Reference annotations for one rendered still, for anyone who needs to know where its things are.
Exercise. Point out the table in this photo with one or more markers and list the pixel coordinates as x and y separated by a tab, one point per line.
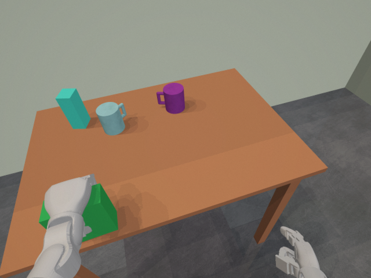
228	144

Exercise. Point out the left robot forearm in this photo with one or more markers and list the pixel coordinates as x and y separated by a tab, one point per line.
60	254

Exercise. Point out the right robot forearm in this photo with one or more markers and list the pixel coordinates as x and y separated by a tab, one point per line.
311	272

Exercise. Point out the right robot hand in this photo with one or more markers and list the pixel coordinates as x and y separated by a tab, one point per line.
290	261

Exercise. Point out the left robot hand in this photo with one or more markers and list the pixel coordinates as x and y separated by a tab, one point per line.
70	196

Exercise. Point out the sponge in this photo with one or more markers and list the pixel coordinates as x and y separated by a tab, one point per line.
99	214

